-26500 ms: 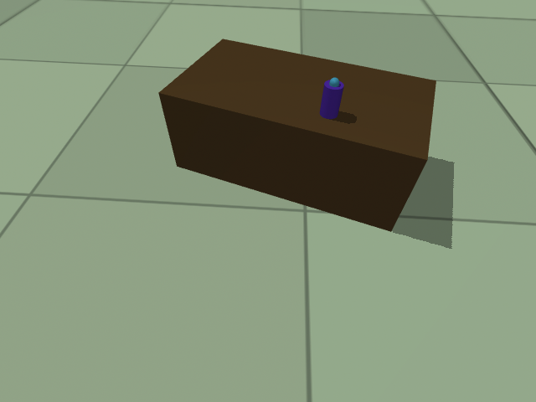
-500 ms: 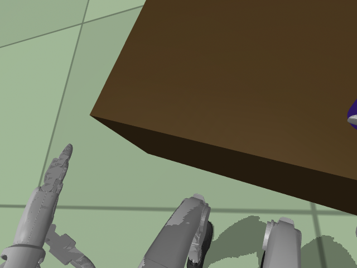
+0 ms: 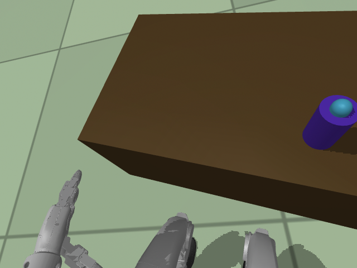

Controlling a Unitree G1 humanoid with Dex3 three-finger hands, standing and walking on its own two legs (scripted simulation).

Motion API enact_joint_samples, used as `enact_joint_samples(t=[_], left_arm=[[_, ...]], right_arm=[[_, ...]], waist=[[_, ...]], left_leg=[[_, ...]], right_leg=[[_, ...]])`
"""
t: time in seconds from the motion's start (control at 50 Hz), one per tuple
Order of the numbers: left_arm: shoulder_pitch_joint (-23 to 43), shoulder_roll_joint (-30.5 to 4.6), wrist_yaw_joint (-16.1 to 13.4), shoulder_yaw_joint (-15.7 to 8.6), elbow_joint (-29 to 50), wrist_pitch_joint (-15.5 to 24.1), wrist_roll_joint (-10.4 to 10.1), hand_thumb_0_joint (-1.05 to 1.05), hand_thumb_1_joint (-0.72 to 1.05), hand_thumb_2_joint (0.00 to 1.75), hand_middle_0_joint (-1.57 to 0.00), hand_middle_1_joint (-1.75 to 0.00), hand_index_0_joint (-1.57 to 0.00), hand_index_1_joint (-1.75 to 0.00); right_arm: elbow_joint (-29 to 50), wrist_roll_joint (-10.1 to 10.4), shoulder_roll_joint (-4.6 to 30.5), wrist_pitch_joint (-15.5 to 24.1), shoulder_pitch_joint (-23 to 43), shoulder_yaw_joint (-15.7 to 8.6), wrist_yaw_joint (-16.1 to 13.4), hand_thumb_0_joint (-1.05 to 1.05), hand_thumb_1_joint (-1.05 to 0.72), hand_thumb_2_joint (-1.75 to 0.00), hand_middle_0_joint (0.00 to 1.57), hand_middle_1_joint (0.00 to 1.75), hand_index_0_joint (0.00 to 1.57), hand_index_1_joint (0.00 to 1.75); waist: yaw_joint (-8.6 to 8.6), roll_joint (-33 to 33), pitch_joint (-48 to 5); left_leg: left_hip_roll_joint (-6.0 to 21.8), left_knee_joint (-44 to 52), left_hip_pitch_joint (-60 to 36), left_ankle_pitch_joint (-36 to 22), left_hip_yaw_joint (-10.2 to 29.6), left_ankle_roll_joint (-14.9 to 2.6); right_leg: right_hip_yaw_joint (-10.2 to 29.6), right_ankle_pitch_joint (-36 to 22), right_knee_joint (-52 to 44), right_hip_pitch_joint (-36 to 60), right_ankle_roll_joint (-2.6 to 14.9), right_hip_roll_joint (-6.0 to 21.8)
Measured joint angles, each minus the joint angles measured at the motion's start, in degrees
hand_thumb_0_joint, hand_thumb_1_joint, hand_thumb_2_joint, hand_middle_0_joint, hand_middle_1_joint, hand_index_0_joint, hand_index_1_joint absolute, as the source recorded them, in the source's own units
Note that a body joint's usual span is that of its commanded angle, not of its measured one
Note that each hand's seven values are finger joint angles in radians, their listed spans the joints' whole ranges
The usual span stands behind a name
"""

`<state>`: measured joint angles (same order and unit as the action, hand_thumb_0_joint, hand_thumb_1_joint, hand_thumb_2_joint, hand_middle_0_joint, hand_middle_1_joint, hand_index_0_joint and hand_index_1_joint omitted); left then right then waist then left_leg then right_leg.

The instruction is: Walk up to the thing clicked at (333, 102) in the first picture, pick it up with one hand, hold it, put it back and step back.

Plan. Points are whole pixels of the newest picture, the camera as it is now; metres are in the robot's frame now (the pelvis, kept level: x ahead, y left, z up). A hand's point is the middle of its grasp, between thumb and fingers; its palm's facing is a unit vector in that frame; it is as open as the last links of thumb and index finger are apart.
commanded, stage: rise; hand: right
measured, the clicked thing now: (330, 121) +0.51 -0.24 -0.10
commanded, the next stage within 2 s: home in 0.02 s
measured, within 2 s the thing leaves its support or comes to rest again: neither
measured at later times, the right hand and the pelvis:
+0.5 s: hand out of the picture +0.42 -0.37 +0.08, palm faces +0.39 +0.85 -0.35, open 17.0 cm; pelvis +0.03 -0.01 +0.08, yaw -2 degrees
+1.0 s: hand (338, 259) +0.21 -0.19 +0.04, palm faces +0.19 +0.95 -0.23, open 17.5 cm; pelvis +0.05 +0.00 +0.10, yaw -3 degrees
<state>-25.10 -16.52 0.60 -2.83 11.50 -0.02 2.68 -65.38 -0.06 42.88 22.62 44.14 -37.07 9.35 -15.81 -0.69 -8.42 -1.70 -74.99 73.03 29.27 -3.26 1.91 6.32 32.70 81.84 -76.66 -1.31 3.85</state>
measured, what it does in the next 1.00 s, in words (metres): rises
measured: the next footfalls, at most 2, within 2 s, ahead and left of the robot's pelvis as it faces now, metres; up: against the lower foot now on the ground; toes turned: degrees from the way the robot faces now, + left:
none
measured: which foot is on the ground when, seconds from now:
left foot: down 0.00-1.00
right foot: down 0.00-1.00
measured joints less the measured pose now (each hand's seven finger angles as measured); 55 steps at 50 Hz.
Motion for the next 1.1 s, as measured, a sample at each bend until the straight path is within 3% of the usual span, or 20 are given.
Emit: enact_joint_samples(t=[0.04,0.1,0.16,0.26,0.36,0.4,0.48,0.58,0.72,0.78,0.84,0.98,1.1], left_arm=[[0.35,0.13,0.16,0.51,0.64,-1.13,-0.68,-0.01,-0.54,0.06,-0.08,-0.05,-0.07,-0.06],[-0.67,0.11,0.77,0.46,0.53,-2.05,-1.26,-0.01,-0.53,0.07,-0.08,-0.06,-0.07,-0.06],[-0.86,-0.49,1.30,0.85,-2.28,-3.41,-1.81,0.00,-0.47,0.09,-0.07,-0.06,-0.07,-0.07],[0.98,-0.95,0.58,1.14,-8.60,-5.44,-2.48,0.00,-0.24,0.23,-0.10,-0.11,-0.09,-0.11],[3.43,1.31,0.44,5.57,-11.22,-5.86,-2.56,0.00,0.06,0.41,-0.12,-0.16,-0.12,-0.16],[3.72,2.73,1.05,7.42,-11.26,-5.87,-3.00,0.00,0.17,0.48,-0.13,-0.18,-0.13,-0.18],[3.10,4.29,1.53,8.67,-12.26,-5.88,-4.21,0.00,0.37,0.59,-0.15,-0.21,-0.16,-0.21],[2.74,3.44,0.21,6.72,-15.91,-6.85,-5.52,0.01,0.57,0.71,-0.18,-0.24,-0.18,-0.24],[3.29,3.37,-2.69,5.69,-19.65,-7.20,-5.78,0.01,0.77,0.82,-0.19,-0.27,-0.19,-0.27],[3.47,4.21,-3.36,5.42,-20.49,-7.01,-5.66,0.01,0.82,0.85,-0.20,-0.28,-0.20,-0.28],[6.06,4.47,-4.14,5.56,-26.97,-5.65,-5.87,0.01,0.85,0.87,-0.20,-0.29,-0.20,-0.29],[8.18,4.70,-6.32,4.12,-36.57,-4.86,-5.94,0.01,0.88,0.89,-0.20,-0.29,-0.20,-0.29],[8.45,4.88,-8.13,3.74,-38.67,-2.16,-5.52,0.02,0.89,0.89,-0.20,-0.29,-0.20,-0.29]], right_arm=[[-1.52,-2.29,0.98,-3.87,-0.23,1.49,-1.69,-0.01,0.51,-0.06,0.06,0.06,0.07,0.07],[-2.23,-3.88,0.23,-8.99,-0.72,3.51,-4.41,-0.01,0.48,-0.06,0.06,0.06,0.07,0.07],[-2.37,-5.39,0.06,-12.65,-1.61,2.93,-6.84,-0.02,0.46,-0.07,0.06,0.06,0.07,0.07],[-4.21,-5.47,1.13,-14.70,-0.38,4.98,-10.65,-0.02,0.44,-0.09,0.06,0.06,0.07,0.07],[-4.79,-4.89,0.24,-15.29,-1.49,8.87,-11.74,-0.01,0.45,-0.10,0.07,0.06,0.06,0.07],[-2.48,-4.49,-1.46,-16.20,-4.69,9.43,-11.50,-0.01,0.45,-0.10,0.07,0.07,0.06,0.07],[4.41,-2.54,-6.40,-19.48,-12.96,13.53,-11.30,-0.01,0.45,-0.10,0.07,0.07,0.06,0.07],[17.17,-0.33,-14.19,-23.04,-24.83,18.96,-11.63,-0.01,0.46,-0.10,0.07,0.06,0.06,0.07],[33.52,1.86,-23.35,-23.74,-39.98,25.38,-13.37,-0.01,0.49,-0.08,0.07,0.06,0.06,0.07],[38.49,2.54,-25.71,-24.28,-45.62,27.70,-13.82,-0.01,0.49,-0.08,0.07,0.06,0.07,0.07],[43.76,2.90,-27.61,-25.39,-51.68,29.11,-14.87,-0.01,0.51,-0.07,0.07,0.06,0.06,0.06],[54.51,2.89,-31.32,-28.28,-65.23,35.67,-15.91,-0.01,0.56,-0.04,0.06,0.05,0.06,0.06],[58.47,2.24,-32.45,-30.20,-69.92,37.86,-16.59,-0.01,0.56,-0.04,0.06,0.05,0.06,0.06]], waist=[[0.60,0.09,0.50],[1.98,0.31,0.61],[2.94,0.34,0.31],[4.62,0.11,0.59],[6.61,0.31,0.47],[7.29,0.77,0.42],[8.91,1.43,0.30],[11.16,1.06,0.77],[13.26,-0.07,2.23],[13.82,-0.07,2.54],[13.80,0.46,2.82],[14.68,2.13,3.30],[15.26,2.33,4.18]], left_leg=[[-0.02,1.98,-2.14,-0.67,0.39,0.12],[0.23,5.34,-5.48,-1.70,0.87,0.30],[0.20,8.64,-9.03,-2.63,1.30,0.43],[0.32,13.54,-15.15,-3.95,1.67,0.57],[0.65,17.78,-20.12,-5.11,2.15,0.67],[0.92,19.30,-22.28,-5.35,2.35,0.77],[1.71,21.83,-26.47,-5.49,2.74,0.98],[2.44,24.37,-31.37,-5.56,3.36,1.05],[2.72,27.15,-37.61,-5.65,3.59,0.86],[2.71,27.89,-39.56,-5.65,3.47,0.65],[2.36,28.34,-41.21,-5.66,3.20,0.34],[2.18,27.08,-42.21,-4.96,2.70,-0.11],[2.36,24.82,-41.30,-4.43,2.18,-0.62]], right_leg=[[-0.50,-0.57,-2.00,2.27,0.13,0.09],[-1.17,-1.61,-5.45,5.70,0.39,-0.07],[-1.76,-2.37,-8.64,9.33,0.56,0.06],[-2.36,-3.48,-13.26,15.39,0.83,0.03],[-3.05,-4.63,-17.57,20.47,0.97,-0.20],[-3.36,-4.97,-19.26,22.72,1.10,-0.43],[-3.95,-5.47,-22.38,27.15,1.41,-1.14],[-4.77,-5.93,-25.79,32.55,1.61,-1.79],[-5.18,-6.52,-29.59,39.34,1.27,-1.97],[-5.11,-6.78,-30.77,41.46,0.98,-1.95],[-4.84,-6.78,-31.18,43.07,0.70,-1.59],[-4.31,-6.55,-30.53,44.21,0.28,-1.42],[-3.71,-6.83,-29.37,43.56,-0.25,-1.63]])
